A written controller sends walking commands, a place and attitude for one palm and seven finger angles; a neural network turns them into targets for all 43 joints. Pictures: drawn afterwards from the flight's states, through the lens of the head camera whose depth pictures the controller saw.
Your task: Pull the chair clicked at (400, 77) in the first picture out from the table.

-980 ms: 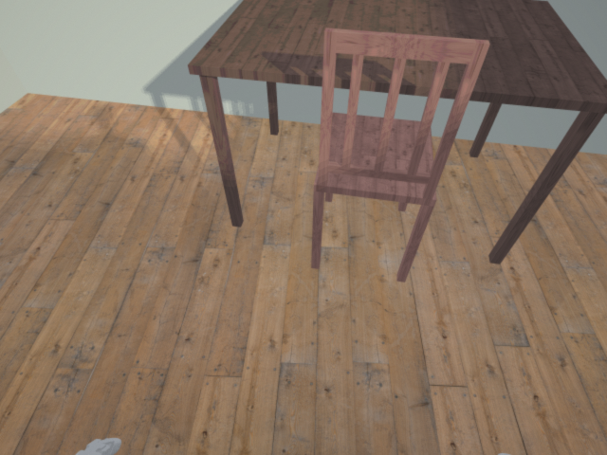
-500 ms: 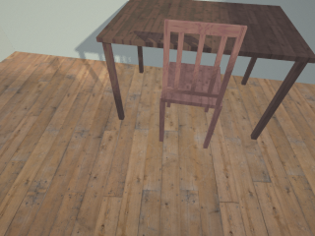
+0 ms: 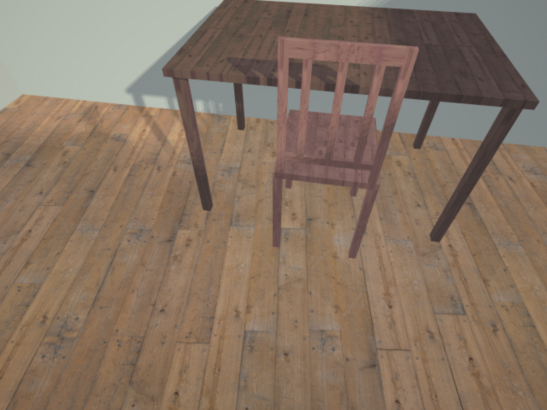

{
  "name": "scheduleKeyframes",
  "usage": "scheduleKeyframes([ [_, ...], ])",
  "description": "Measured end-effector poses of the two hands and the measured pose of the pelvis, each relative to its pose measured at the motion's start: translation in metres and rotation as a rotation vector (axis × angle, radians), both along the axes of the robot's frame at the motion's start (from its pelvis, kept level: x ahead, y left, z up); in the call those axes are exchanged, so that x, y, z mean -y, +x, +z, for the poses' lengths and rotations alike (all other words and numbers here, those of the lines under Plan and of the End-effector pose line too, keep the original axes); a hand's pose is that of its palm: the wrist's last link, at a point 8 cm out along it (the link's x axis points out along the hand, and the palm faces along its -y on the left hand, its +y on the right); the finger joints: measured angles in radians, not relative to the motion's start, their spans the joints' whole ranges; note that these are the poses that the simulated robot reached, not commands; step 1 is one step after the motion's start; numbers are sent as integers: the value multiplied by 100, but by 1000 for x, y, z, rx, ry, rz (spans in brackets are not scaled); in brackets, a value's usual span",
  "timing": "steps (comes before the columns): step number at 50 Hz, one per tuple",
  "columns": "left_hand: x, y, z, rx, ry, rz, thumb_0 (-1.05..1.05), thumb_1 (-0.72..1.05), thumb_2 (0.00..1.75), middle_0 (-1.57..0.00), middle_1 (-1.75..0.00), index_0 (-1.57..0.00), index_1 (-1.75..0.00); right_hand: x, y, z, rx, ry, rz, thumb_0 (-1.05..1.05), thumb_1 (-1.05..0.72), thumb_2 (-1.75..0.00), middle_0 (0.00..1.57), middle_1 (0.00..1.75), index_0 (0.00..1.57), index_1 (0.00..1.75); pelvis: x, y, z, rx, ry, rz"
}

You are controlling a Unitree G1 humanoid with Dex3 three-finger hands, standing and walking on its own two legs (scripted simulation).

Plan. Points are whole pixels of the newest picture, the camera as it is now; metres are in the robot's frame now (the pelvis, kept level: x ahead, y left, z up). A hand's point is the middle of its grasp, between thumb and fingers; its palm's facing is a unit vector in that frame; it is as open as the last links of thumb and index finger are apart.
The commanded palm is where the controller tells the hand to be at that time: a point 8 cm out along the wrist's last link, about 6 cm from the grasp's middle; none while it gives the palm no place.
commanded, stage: look at it before walking up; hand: left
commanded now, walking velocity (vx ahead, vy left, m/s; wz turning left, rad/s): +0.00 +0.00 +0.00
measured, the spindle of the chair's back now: (335, 115) +0.93 -0.13 -0.07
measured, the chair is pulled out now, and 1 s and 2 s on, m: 0.00 0.00 0.00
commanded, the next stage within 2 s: turn to face it in 0.46 s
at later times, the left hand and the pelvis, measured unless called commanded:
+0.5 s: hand out of the picture +0.07 +0.25 -0.16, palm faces -0.02 -0.94 -0.34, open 7.4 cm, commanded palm none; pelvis +0.00 +0.00 +0.00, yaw +0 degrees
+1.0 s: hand out of the picture +0.07 +0.22 -0.17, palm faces -0.09 -0.95 -0.29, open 7.4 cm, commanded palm none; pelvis +0.01 +0.00 -0.01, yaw -6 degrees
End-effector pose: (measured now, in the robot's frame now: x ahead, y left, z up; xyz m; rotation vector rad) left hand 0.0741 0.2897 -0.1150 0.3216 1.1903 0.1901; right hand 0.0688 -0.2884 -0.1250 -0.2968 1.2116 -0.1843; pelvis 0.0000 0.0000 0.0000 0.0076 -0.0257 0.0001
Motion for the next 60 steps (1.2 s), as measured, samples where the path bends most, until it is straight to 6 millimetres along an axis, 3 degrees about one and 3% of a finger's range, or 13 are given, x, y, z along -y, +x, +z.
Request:
scheduleKeyframes([
  [25, -4, -11, -4, -40, -5, 17, 1, 90, 89, -20, -29, -20, -30, -2, 5, 3, -8, -9, 4, 1, -91, -90, 20, 30, 21, 30, -3, 4, 1, -5, -2, 1],
  [37, -7, -6, -3, -35, -4, 7, 1, 90, 89, -20, -29, -20, -30, -4, 11, 6, 22, -12, -5, 1, -91, -90, 20, 30, 21, 30, -5, 4, 1, -2, -3, -21],
  [43, -5, -1, -6, -38, -4, -14, 1, 90, 89, -20, -29, -20, -30, -4, 6, 4, 43, -13, -36, 1, -91, -90, 20, 30, 21, 30, -5, 2, -1, -2, -3, -49],
  [49, 15, -3, -18, -75, -45, -37, 1, 90, 89, -20, -29, -20, -30, -13, -18, -9, 17, 28, -93, 1, -91, -90, 20, 30, 20, 30, 0, 10, -7, -3, 9, -89],
  [57, 73, 5, -33, -95, -104, -51, 1, 90, 89, -20, -29, -20, -30, -1, -69, -39, -136, 94, -202, 1, -91, -90, 20, 30, 21, 30, 34, 33, -21, 1, -1, -121],
  [60, 93, -6, -35, -109, -122, -4, 1, 90, 89, -20, -29, -20, -30, 3, -67, -37, -194, 107, -207, 1, -91, -90, 20, 30, 20, 30, 43, 46, -17, 2, -14, -112],
])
